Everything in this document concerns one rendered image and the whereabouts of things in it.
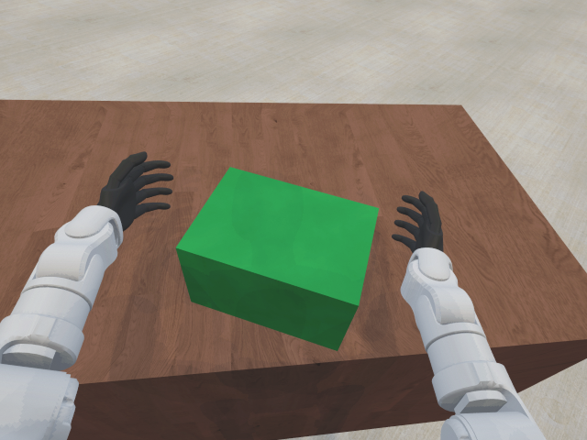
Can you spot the left robot upper arm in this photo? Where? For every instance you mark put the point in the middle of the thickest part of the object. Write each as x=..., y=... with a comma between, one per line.
x=35, y=403

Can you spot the left robot forearm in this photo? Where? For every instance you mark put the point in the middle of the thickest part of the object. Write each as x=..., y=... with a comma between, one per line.
x=44, y=330

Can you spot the right robot hand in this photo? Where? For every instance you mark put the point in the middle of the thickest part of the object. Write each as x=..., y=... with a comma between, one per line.
x=429, y=233

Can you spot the pedestal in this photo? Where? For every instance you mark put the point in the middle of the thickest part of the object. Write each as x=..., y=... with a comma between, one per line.
x=155, y=366

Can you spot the carton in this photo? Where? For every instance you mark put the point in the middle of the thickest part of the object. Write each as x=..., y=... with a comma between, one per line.
x=279, y=255

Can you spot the right robot forearm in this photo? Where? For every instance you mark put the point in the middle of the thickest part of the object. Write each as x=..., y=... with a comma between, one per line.
x=467, y=378

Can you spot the left robot hand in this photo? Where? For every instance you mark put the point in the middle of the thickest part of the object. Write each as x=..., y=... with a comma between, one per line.
x=122, y=195

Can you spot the right robot upper arm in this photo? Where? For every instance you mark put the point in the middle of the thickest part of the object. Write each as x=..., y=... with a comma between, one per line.
x=489, y=426

